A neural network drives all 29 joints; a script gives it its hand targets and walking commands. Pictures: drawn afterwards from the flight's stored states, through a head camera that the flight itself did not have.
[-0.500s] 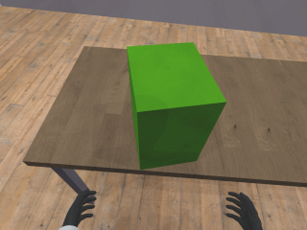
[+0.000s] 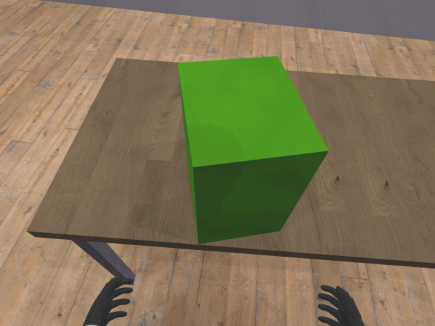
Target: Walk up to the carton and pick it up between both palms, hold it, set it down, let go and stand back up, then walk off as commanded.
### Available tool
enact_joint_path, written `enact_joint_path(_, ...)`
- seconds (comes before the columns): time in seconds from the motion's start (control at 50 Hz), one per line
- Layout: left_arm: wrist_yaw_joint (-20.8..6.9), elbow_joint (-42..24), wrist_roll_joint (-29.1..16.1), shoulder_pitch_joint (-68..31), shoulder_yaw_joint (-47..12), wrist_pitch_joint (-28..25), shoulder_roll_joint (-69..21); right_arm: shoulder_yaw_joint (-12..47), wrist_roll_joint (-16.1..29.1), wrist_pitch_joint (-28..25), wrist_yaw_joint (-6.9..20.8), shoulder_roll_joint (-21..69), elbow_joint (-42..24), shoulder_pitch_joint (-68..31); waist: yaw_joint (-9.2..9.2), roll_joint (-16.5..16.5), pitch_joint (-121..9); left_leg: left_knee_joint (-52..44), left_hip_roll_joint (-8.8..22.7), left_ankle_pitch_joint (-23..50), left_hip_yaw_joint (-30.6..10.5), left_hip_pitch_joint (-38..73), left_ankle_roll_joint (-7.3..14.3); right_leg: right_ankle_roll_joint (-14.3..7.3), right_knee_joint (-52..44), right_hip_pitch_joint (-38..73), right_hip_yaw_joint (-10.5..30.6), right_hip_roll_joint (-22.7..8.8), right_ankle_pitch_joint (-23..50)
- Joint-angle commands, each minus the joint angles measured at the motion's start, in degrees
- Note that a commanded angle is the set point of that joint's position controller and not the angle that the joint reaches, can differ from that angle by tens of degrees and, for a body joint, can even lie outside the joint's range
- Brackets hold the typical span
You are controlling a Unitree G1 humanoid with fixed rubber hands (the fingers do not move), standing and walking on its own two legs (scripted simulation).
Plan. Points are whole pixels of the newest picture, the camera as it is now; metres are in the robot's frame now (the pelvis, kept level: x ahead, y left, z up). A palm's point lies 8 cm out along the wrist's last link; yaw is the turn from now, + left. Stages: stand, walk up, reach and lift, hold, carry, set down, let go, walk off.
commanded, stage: set down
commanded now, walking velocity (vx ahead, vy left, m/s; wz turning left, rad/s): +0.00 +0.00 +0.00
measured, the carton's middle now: (235, 157) +0.43 +0.03 +0.05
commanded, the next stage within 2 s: let go in 0.74 s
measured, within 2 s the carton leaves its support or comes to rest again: neither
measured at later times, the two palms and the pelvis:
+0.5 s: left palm (97, 324) +0.14 +0.25 -0.09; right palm out of the picture +0.15 -0.20 -0.09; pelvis +0.00 +0.00 +0.00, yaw +0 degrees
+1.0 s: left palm (96, 325) +0.14 +0.25 -0.09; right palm out of the picture +0.15 -0.20 -0.09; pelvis +0.00 +0.00 +0.00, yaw +0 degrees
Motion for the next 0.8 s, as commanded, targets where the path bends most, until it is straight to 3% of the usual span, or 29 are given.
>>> enact_joint_path(0.0, 0.8, -8.0, -3.7, -1.1, -1.1, -4.0, 9.0, -4.1, -6.0, -4.9, 0.3, -7.8, -1.5, -1.9, -6.21, 4.5, -11.2, -0.1, -4.8, 9.9, 5.6, 10.5, 4.6, 6.4, -3.7, 18.7, 7.8, -4.9, 23.3)
enact_joint_path(0.04, 0.5, -5.4, -3.4, -0.9, -2.0, -3.5, 7.6, -4.3, -6.1, -4.8, 0.5, -8.8, 0.9, -2.4, -6.43, 3.2, -9.7, 0.1, -4.7, 8.6, 5.3, 9.4, 4.9, 6.4, -3.8, 18.3, 8.5, -5.1, 22.4)
enact_joint_path(0.12, 0.7, -4.0, -2.6, -0.1, -1.8, -2.6, 7.3, -4.4, -6.1, -4.6, 1.0, -9.7, 1.8, -2.9, -6.27, 5.5, -9.8, 0.3, -4.4, 7.8, 5.1, 9.7, 4.6, 5.9, -3.6, 17.8, 8.1, -5.0, 21.2)
enact_joint_path(0.14, 0.8, -6.1, -3.1, -1.4, -1.7, -3.0, 7.9, -4.6, -6.1, -4.8, 1.0, -9.2, 0.3, -3.5, -6.20, 4.4, -10.3, 0.1, -4.5, 8.1, 4.9, 9.4, 4.8, 5.9, -3.7, 18.0, 8.0, -5.0, 20.9)
enact_joint_path(0.16, 0.9, -5.9, -3.2, -1.8, -2.1, -2.9, 7.8, -4.9, -6.4, -4.6, 1.1, -9.2, 1.7, -3.7, -6.46, 5.4, -10.0, 0.1, -4.5, 7.9, 5.2, 9.7, 4.7, 5.6, -3.9, 17.7, 8.1, -4.9, 20.5)
enact_joint_path(0.2, 0.9, -6.0, -3.6, -1.1, -2.1, -2.9, 8.2, -4.6, -6.5, -4.8, 1.2, -9.1, 1.1, -3.8, -5.54, 4.2, -9.8, 0.1, -4.6, 8.2, 5.4, 10.0, 4.8, 5.6, -3.8, 17.3, 7.6, -4.7, 20.0)
enact_joint_path(0.22, 0.9, -5.1, -3.3, -1.7, -2.7, -2.4, 7.3, -5.5, -6.7, -4.6, 1.2, -9.9, 2.5, -4.3, -6.35, 4.4, -9.1, -0.1, -4.2, 7.5, 5.0, 9.9, 4.8, 5.7, -4.1, 16.7, 7.3, -4.5, 19.1)
enact_joint_path(0.3, 1.2, -5.2, -3.7, -1.4, -3.1, -2.9, 7.5, -5.1, -6.3, -4.9, 1.6, -9.7, 1.9, -3.9, -5.96, 3.6, -9.8, -0.1, -4.4, 7.0, 5.3, 9.7, 5.2, 5.6, -4.2, 17.4, 7.6, -4.6, 19.2)
enact_joint_path(0.32, 1.5, -4.2, -2.9, -1.6, -3.2, -2.6, 7.1, -5.5, -6.9, -4.5, 2.0, -10.8, 2.1, -5.1, -5.43, 5.5, -9.4, -0.6, -4.3, 6.9, 5.2, 10.0, 4.7, 5.2, -3.9, 16.2, 6.7, -4.1, 16.9)
enact_joint_path(0.34, 1.2, -4.5, -3.3, -2.3, -3.1, -2.6, 7.2, -5.0, -6.5, -4.4, 1.6, -9.6, 2.1, -4.6, -5.91, 3.5, -9.3, 0.0, -4.3, 6.1, 4.9, 8.9, 5.3, 5.4, -4.2, 17.3, 8.0, -4.9, 17.1)
enact_joint_path(0.46, 1.4, -4.9, -3.6, -2.8, -3.4, -2.4, 7.6, -5.3, -6.9, -3.8, 1.7, -10.5, 3.4, -5.5, -6.03, 5.0, -9.1, 0.0, -4.3, 6.2, 5.2, 9.7, 5.0, 5.5, -4.1, 16.9, 7.6, -5.1, 18.0)
enact_joint_path(0.48, 1.4, -4.8, -3.7, -2.1, -3.4, -2.3, 8.0, -5.6, -7.2, -4.0, 1.7, -11.4, 2.9, -5.4, -6.16, 3.8, -9.0, 0.4, -4.4, 6.8, 5.4, 9.2, 5.1, 5.5, -3.9, 17.0, 7.7, -5.0, 18.7)
enact_joint_path(0.52, 1.7, -5.8, -3.6, -1.5, -3.0, -2.6, 7.7, -5.7, -6.6, -4.3, 1.9, -10.8, 2.7, -4.8, -5.83, 5.5, -10.6, 0.5, -4.3, 7.5, 5.1, 10.4, 4.8, 5.4, -3.6, 16.7, 7.2, -4.8, 19.0)
enact_joint_path(0.58, 1.6, -3.9, -4.0, -1.7, -3.5, -2.8, 7.3, -6.1, -7.0, -4.3, 2.0, -11.8, 4.0, -5.8, -5.75, 3.0, -9.1, 0.2, -4.6, 7.6, 5.3, 8.8, 5.2, 5.8, -3.6, 16.9, 7.1, -4.9, 19.6)
enact_joint_path(0.62, 1.6, -5.2, -3.5, -1.3, -2.8, -2.9, 7.7, -5.8, -6.3, -4.6, 1.8, -11.3, 3.5, -4.4, -6.18, 3.2, -10.5, 0.8, -4.5, 7.7, 5.0, 8.7, 5.0, 5.9, -3.6, 18.6, 8.4, -5.5, 20.5)
enact_joint_path(0.66, 1.6, -5.0, -3.7, -1.1, -2.5, -2.7, 7.7, -5.2, -6.2, -4.7, 1.9, -11.4, 2.9, -5.2, -5.48, 4.1, -10.6, 0.4, -4.5, 8.4, 5.1, 9.2, 5.0, 5.8, -3.3, 19.1, 8.0, -5.4, 20.2)
enact_joint_path(0.68, 1.4, -5.3, -4.1, -1.5, -2.5, -2.9, 8.4, -5.2, -6.4, -4.7, 1.6, -11.1, 3.1, -4.9, -5.77, 3.0, -10.3, 0.7, -4.7, 7.7, 5.1, 8.6, 5.2, 5.9, -3.7, 18.4, 8.1, -5.4, 20.5)
enact_joint_path(0.7, 1.7, -5.3, -3.4, -1.7, -2.9, -2.8, 7.7, -6.1, -6.6, -4.7, 1.7, -11.8, 4.6, -5.2, -6.00, 4.6, -10.0, 0.6, -4.3, 8.1, 4.7, 8.5, 4.7, 5.8, -3.1, 18.7, 7.7, -5.3, 21.3)
enact_joint_path(0.78, 1.7, -4.6, -3.7, -1.5, -3.5, -3.3, 6.9, -6.3, -6.8, -4.7, 2.1, -12.5, 4.7, -5.6, -5.90, 4.1, -10.1, 0.6, -4.1, 9.4, 4.8, 9.8, 4.6, 5.8, -3.0, 17.8, 6.7, -4.7, 22.4)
